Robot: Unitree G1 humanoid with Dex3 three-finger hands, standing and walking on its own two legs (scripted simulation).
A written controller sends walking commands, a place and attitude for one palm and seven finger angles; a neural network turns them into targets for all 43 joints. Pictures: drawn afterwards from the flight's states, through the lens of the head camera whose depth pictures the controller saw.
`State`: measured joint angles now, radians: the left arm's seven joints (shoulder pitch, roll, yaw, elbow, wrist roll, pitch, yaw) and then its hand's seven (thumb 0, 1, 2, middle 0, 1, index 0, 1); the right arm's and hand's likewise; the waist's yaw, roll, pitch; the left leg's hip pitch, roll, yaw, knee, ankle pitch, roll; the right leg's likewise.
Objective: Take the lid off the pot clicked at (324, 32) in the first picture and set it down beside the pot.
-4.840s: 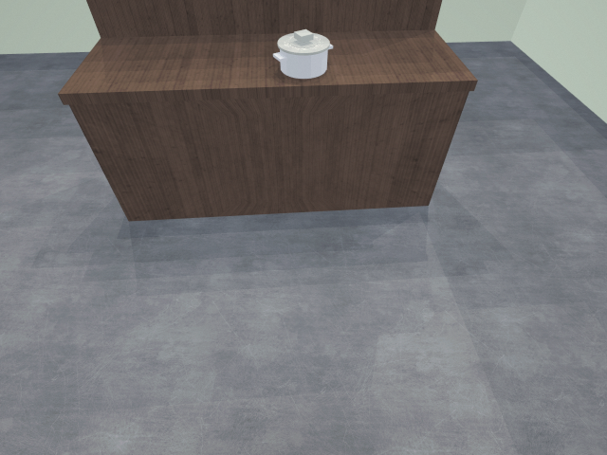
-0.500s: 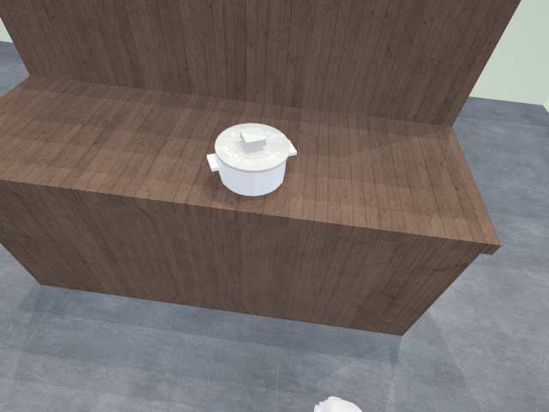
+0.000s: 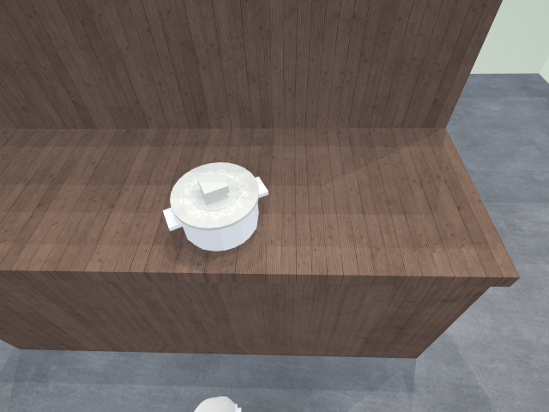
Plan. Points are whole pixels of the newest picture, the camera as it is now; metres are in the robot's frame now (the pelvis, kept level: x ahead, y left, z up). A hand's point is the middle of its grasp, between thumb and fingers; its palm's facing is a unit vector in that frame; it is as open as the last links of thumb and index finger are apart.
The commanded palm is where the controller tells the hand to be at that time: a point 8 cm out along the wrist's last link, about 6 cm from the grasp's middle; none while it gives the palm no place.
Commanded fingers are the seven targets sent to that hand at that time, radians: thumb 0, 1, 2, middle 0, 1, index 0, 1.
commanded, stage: come to a stop and stand still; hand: left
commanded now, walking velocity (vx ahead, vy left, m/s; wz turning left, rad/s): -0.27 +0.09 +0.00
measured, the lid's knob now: (213, 185) +0.53 +0.15 -0.01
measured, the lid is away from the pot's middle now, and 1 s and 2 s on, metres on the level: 0.00 0.00 0.00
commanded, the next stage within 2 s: look again from close up in 0.90 s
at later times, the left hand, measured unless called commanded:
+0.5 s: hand out of the picture +0.03 +0.21 -0.18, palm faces +0.01 -0.97 -0.26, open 7.4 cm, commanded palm none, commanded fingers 0.00 0.90 0.90 -0.20 -0.30 -0.20 -0.30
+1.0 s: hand out of the picture +0.00 +0.15 -0.18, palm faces +0.02 -0.99 -0.16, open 7.3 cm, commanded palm none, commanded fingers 0.00 0.90 0.90 -0.20 -0.30 -0.20 -0.30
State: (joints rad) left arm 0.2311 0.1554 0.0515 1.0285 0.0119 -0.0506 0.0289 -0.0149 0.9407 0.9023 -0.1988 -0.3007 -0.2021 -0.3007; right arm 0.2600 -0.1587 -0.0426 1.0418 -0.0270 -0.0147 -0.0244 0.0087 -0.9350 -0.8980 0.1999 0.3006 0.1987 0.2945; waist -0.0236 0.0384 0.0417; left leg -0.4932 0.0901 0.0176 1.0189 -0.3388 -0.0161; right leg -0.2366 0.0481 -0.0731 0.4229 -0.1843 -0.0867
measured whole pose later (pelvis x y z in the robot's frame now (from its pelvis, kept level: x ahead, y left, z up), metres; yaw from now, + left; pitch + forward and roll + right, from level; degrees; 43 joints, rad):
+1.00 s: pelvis +0.01 -0.01 +0.00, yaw -1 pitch -2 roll -1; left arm 0.29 0.12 0.01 1.14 0.00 0.01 0.03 0.00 0.91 0.90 -0.20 -0.30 -0.20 -0.30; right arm 0.37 -0.13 -0.01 1.18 -0.02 0.03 -0.03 0.00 -0.91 -0.90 0.20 0.30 0.20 0.29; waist -0.01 0.02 0.05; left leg -0.25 0.08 -0.04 0.45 -0.16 -0.07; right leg -0.12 0.04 -0.07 0.45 -0.29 -0.05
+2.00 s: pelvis +0.02 +0.04 +0.00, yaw -2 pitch +0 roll +0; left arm 0.35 0.15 -0.02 1.06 0.02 -0.01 0.04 0.00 0.91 0.90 -0.20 -0.30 -0.20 -0.30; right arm 0.27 -0.15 0.00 1.09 -0.01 -0.02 -0.02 0.01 -0.94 -0.90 0.20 0.30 0.20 0.29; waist 0.02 -0.04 0.03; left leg -0.24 -0.02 0.04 0.49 -0.24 0.04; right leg -0.15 -0.04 -0.02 0.47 -0.31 0.03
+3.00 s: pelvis -0.01 +0.01 -0.01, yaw +1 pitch -1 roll -1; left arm 0.48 0.22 0.06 0.27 -0.02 0.01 0.08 0.01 0.90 0.90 -1.19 -1.38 -1.19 -1.38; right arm 0.16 -0.21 0.04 0.59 0.01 -0.09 -0.09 0.01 -0.91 -0.90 0.20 0.30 0.20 0.30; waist 0.05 0.01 0.01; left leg -0.32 0.01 -0.03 0.57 -0.24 -0.01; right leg -0.22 -0.01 -0.09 0.56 -0.33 -0.02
